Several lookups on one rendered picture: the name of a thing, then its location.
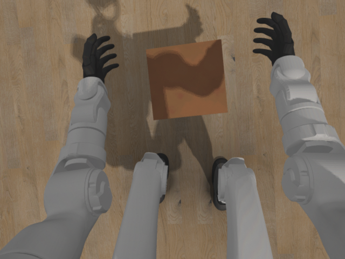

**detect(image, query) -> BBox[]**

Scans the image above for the robot left hand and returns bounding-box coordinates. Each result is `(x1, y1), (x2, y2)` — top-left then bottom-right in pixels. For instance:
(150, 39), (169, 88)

(82, 33), (119, 83)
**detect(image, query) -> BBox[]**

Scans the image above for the robot left foot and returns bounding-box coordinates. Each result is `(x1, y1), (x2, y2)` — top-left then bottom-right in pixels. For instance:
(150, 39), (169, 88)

(157, 153), (169, 203)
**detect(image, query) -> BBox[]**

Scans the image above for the left robot upper arm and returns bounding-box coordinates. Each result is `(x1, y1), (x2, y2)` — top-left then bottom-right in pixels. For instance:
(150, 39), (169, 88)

(0, 167), (113, 259)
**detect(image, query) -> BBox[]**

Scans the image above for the robot right forearm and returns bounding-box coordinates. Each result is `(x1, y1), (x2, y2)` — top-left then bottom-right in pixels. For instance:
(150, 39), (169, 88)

(270, 55), (345, 156)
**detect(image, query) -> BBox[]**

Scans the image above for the robot left forearm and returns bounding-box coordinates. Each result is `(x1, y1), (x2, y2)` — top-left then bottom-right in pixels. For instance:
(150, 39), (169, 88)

(44, 77), (111, 211)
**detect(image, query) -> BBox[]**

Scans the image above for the robot right hand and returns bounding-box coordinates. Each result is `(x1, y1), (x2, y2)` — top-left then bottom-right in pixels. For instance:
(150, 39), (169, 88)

(253, 12), (295, 66)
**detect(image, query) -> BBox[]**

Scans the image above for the carton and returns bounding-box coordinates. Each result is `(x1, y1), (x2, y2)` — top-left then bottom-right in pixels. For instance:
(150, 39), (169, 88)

(146, 39), (228, 120)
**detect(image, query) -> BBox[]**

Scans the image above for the right robot upper arm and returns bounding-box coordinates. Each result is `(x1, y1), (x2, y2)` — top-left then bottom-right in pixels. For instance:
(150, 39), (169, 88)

(281, 152), (345, 259)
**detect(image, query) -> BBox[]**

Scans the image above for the robot right shin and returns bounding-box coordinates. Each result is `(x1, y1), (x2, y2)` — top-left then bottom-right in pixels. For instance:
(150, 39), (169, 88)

(218, 158), (257, 203)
